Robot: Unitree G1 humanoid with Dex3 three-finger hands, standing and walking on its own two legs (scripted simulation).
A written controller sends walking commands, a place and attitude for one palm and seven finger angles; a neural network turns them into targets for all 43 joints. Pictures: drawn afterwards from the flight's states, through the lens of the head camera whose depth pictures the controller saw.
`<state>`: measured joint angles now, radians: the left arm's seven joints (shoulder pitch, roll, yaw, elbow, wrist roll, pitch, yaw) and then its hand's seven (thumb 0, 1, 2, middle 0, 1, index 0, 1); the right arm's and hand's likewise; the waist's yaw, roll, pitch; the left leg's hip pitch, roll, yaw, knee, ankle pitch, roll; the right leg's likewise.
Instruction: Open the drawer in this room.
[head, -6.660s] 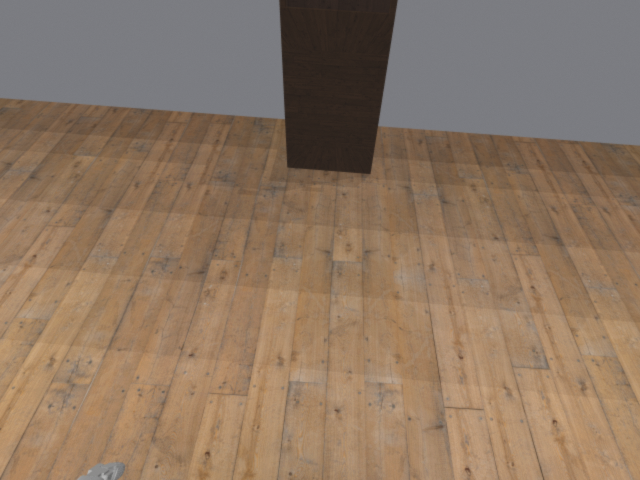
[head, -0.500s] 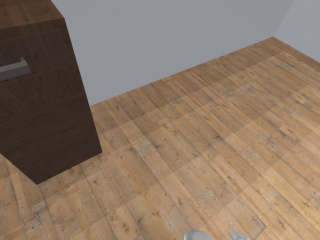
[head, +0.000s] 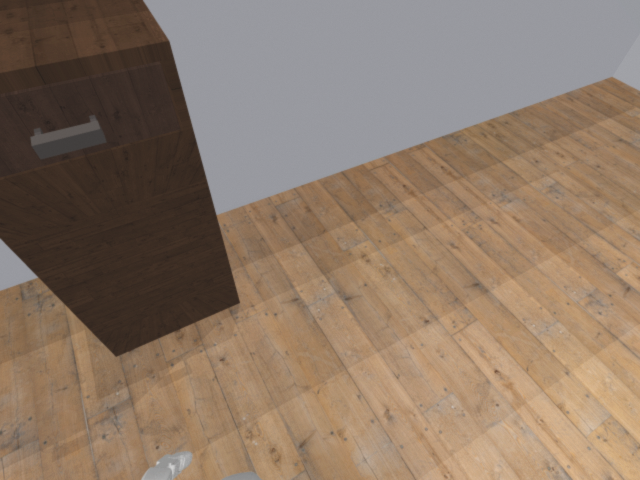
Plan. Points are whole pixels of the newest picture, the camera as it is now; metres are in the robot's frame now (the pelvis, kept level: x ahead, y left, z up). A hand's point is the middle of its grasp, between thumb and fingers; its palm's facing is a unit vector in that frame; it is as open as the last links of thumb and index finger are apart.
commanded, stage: turn to face it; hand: left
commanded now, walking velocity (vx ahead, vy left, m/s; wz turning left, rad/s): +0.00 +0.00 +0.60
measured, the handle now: (68, 132) +0.65 +0.45 +0.05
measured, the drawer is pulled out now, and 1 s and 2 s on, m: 0.00 0.00 0.00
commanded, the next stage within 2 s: take the last steps up to it in 0.66 s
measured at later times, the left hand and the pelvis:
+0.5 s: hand out of the picture -0.01 +0.20 -0.15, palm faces +0.29 -0.90 -0.33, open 7.4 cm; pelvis -0.03 -0.03 +0.00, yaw +15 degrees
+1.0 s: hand out of the picture -0.15 +0.13 -0.18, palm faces +0.49 -0.85 -0.19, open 7.4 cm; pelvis -0.04 -0.02 +0.00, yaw +25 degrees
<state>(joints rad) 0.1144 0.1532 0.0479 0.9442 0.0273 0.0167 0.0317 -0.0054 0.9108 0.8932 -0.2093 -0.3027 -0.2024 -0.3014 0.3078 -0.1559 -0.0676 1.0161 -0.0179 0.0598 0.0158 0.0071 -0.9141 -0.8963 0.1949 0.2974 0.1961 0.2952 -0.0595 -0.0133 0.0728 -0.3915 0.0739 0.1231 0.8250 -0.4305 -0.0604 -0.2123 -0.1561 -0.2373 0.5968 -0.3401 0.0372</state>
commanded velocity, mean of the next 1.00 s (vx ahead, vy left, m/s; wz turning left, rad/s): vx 0.08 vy -0.02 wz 0.32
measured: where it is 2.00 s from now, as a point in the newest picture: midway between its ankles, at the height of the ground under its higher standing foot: (305, 474)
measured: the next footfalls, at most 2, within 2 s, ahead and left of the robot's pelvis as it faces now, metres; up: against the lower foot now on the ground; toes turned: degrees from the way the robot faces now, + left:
left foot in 0.04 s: +0.06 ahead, +0.12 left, +0.00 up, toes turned +10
right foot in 0.48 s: +0.03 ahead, -0.13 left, +0.00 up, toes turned +12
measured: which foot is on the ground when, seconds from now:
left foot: up 0.00-0.02, down 0.04-0.48, up 0.50-0.90, down 0.92-1.00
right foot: down 0.00-0.04, up 0.06-0.46, down 0.48-0.92, up 0.94-1.00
